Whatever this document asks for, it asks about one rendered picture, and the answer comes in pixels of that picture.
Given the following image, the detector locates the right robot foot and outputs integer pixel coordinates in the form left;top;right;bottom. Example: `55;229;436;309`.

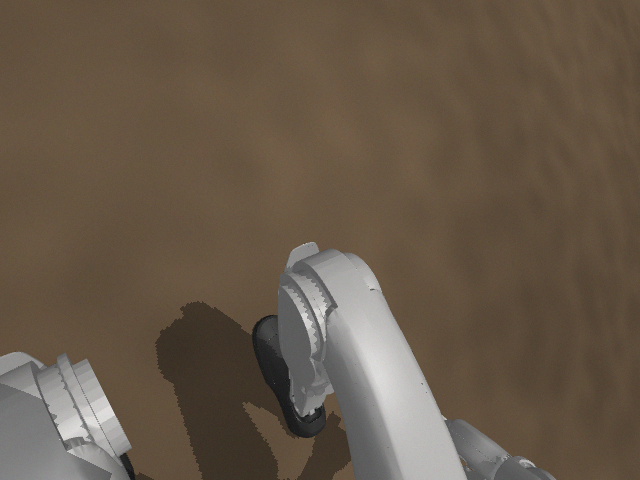
252;315;326;438

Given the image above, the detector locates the right robot hand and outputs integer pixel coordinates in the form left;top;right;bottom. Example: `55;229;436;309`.
442;415;512;480

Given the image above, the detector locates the right robot arm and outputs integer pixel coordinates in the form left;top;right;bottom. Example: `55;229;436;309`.
494;456;556;480

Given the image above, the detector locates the left robot foot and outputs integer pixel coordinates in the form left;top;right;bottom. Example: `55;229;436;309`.
119;452;135;480

